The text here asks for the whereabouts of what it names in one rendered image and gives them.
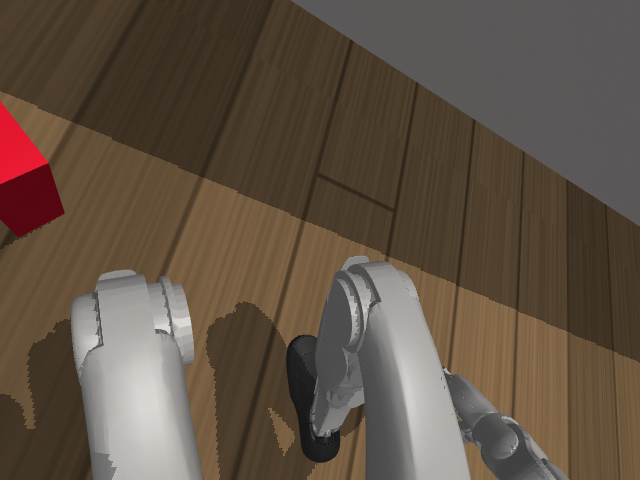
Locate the right robot hand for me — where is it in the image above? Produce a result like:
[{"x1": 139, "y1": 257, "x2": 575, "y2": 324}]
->
[{"x1": 442, "y1": 366, "x2": 499, "y2": 445}]

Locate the carton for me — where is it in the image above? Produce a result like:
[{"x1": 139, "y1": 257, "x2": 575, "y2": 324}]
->
[{"x1": 0, "y1": 101, "x2": 65, "y2": 237}]

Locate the right robot foot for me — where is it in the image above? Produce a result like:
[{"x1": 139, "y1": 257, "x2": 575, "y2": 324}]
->
[{"x1": 286, "y1": 335, "x2": 340, "y2": 463}]

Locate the right robot arm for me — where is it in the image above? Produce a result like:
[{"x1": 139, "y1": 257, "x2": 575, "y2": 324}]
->
[{"x1": 472, "y1": 413, "x2": 569, "y2": 480}]

